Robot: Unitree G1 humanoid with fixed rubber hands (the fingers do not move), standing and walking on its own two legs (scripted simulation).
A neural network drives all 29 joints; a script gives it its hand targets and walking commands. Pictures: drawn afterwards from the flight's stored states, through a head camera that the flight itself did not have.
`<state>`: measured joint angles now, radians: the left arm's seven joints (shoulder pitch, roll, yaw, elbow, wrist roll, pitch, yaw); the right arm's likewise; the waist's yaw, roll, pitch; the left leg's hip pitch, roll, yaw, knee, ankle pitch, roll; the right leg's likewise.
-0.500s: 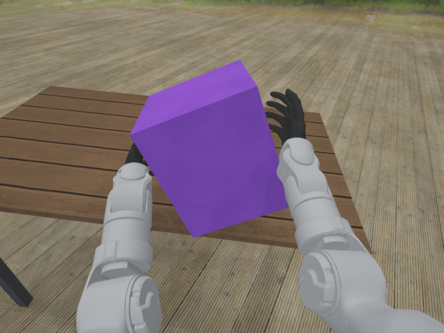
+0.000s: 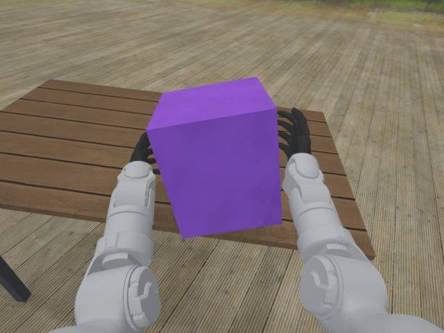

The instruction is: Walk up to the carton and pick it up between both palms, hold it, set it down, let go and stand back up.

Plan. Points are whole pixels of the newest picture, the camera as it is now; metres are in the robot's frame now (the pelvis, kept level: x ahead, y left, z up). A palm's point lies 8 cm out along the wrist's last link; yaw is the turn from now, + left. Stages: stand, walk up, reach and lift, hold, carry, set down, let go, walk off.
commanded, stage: set down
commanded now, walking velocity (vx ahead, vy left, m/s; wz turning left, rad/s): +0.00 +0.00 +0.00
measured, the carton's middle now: (220, 155) +0.44 -0.04 +0.12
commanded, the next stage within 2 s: none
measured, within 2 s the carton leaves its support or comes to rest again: rests again in 1.48 s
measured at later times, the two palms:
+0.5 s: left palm (145, 173) +0.41 +0.11 +0.11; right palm (293, 159) +0.38 -0.18 +0.16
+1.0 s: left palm (153, 169) +0.42 +0.10 +0.11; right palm (300, 171) +0.37 -0.20 +0.13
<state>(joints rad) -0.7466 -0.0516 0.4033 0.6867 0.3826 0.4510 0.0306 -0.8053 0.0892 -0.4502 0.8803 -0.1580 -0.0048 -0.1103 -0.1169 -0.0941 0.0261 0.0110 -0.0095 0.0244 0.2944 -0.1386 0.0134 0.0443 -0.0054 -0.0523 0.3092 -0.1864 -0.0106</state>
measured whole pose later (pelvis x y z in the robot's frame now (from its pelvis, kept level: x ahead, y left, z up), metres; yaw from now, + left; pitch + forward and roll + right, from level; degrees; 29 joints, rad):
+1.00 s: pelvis +0.02 +0.01 +0.00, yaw -3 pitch -4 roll +0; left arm -0.75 -0.09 0.48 0.78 0.39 0.21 -0.01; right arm -0.70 0.13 -0.57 0.79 -0.29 -0.09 -0.05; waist -0.08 -0.08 0.03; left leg -0.05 0.00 0.09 0.28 -0.15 0.02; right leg -0.04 0.00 -0.02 0.30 -0.18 0.00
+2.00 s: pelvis +0.02 +0.01 +0.00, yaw -4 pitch -1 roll +0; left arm -0.75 -0.11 0.50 0.77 0.40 0.07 -0.03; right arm -0.65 0.15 -0.58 0.72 -0.35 -0.16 -0.06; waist -0.05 -0.06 0.07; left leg -0.12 0.01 0.10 0.28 -0.15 0.02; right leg -0.11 0.00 -0.03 0.28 -0.16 -0.01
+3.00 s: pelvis +0.01 +0.00 -0.02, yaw -4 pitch +16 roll -2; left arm -0.91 0.31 -0.07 1.26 -0.26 -0.16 0.02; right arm -0.86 -0.27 0.02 1.21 0.34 -0.20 -0.10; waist -0.06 0.00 -0.19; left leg -0.62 0.07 0.04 0.57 -0.24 0.00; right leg -0.55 0.04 -0.07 0.46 -0.20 -0.03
